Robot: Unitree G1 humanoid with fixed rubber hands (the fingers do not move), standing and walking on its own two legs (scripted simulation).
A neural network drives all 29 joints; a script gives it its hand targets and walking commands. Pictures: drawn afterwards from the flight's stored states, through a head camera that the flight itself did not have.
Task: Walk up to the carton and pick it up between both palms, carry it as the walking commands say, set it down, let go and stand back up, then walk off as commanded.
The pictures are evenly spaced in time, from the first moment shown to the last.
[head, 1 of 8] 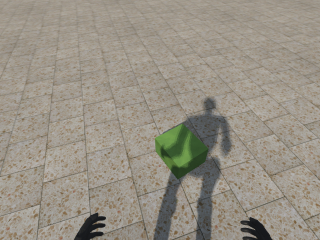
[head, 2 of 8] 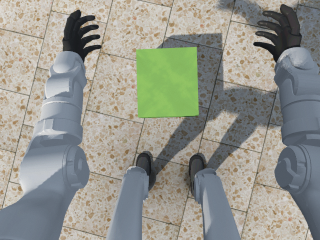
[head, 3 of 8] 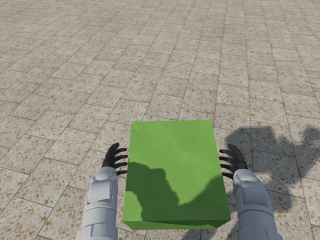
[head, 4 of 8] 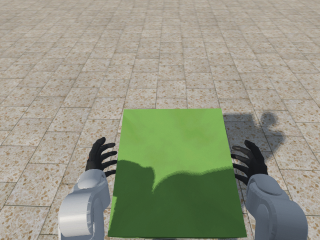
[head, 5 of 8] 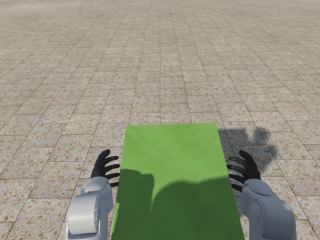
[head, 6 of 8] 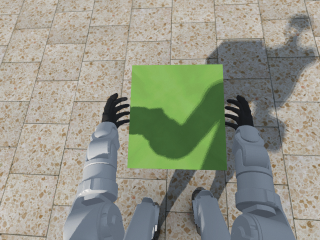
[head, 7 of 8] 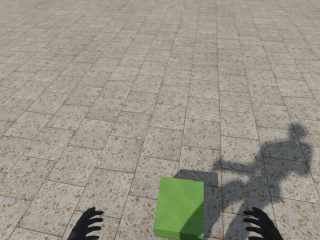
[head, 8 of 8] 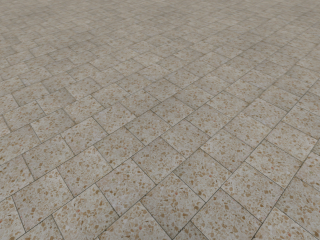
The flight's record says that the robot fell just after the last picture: no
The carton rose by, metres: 0.71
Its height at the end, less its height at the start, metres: +0.00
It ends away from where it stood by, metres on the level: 2.11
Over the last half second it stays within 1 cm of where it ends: yes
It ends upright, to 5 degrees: yes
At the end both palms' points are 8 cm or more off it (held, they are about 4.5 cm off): yes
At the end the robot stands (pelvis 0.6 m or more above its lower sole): yes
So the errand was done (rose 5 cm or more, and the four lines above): yes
